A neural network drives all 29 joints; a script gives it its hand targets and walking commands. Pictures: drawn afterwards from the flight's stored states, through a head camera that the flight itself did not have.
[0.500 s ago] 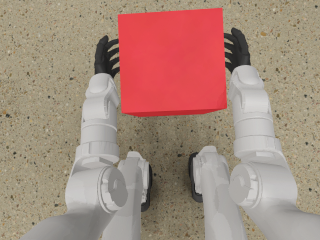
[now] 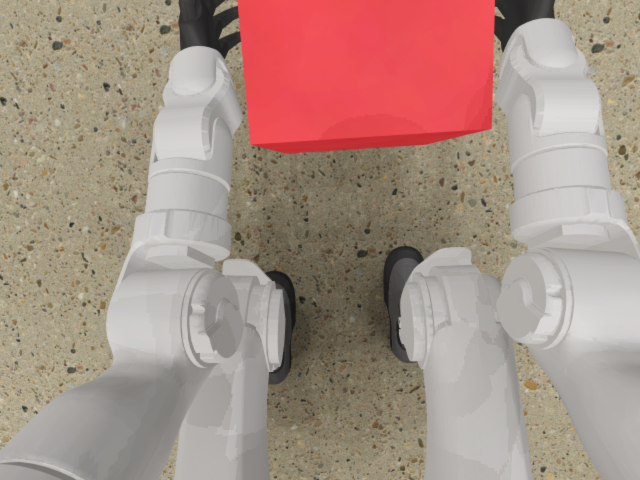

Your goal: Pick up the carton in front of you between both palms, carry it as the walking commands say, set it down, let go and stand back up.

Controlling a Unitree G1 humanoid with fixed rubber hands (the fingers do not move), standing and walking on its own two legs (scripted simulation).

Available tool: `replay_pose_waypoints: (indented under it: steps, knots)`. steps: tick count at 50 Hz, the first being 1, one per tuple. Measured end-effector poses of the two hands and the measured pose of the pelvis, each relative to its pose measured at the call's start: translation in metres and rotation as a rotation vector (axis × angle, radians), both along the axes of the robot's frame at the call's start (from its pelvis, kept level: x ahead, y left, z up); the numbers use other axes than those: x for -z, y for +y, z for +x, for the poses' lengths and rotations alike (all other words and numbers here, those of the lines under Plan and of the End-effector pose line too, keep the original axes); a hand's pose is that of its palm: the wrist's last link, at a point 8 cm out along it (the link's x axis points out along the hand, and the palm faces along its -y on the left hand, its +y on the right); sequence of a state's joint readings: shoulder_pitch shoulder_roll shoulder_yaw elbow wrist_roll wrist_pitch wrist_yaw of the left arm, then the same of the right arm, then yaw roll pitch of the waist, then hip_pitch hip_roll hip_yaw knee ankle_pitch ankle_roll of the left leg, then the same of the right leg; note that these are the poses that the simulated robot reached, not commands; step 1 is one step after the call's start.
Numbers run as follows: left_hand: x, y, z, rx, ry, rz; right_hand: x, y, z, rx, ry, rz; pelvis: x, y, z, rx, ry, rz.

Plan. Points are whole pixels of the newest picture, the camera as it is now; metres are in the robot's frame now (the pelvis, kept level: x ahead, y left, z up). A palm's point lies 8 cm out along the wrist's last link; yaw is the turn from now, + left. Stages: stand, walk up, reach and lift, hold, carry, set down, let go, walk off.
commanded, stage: set down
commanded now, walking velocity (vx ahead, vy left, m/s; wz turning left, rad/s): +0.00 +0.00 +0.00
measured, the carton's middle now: (356, 54) +0.53 -0.06 -0.23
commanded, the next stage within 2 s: none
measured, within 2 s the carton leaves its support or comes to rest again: rests again in 0.46 s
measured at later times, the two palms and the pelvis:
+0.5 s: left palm (219, 61) +0.53 +0.09 -0.20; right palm (500, 35) +0.52 -0.21 -0.20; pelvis +0.00 -0.01 -0.04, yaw +0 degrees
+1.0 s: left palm (214, 57) +0.54 +0.10 -0.21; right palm (500, 33) +0.53 -0.21 -0.21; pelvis -0.01 +0.00 -0.05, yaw +0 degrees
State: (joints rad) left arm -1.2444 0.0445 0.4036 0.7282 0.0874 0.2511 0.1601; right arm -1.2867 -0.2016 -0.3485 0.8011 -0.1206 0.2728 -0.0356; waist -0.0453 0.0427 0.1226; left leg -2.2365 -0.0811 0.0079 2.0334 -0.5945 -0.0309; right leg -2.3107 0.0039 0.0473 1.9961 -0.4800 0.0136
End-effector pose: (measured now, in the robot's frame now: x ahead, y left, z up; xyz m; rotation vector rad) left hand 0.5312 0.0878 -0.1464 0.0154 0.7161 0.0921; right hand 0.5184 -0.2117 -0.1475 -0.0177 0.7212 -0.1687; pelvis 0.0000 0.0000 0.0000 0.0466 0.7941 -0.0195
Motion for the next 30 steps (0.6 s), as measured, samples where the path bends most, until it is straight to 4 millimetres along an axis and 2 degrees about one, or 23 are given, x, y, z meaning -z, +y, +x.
replay_pose_waypoints:
  steps: [7,13,22,30]
  knots:
    - [0.038,-0.005,0.009,0.018,0.016,0.011,0.036,-0.006,0.009,-0.010,0.017,-0.010,0.024,-0.002,0.001,0.001,-0.045,-0.001]
    - [0.039,-0.006,0.017,0.014,0.003,0.008,0.039,-0.006,0.016,0.001,0.003,0.003,0.032,-0.005,0.005,0.002,-0.073,0.000]
    - [0.052,0.003,0.003,0.018,0.049,0.005,0.050,0.000,0.008,-0.043,0.050,0.002,0.039,-0.006,0.003,-0.002,-0.089,-0.001]
    - [0.055,0.003,0.008,0.037,0.033,-0.001,0.053,0.000,0.009,-0.034,0.035,0.000,0.046,-0.003,-0.004,-0.014,-0.128,-0.015]
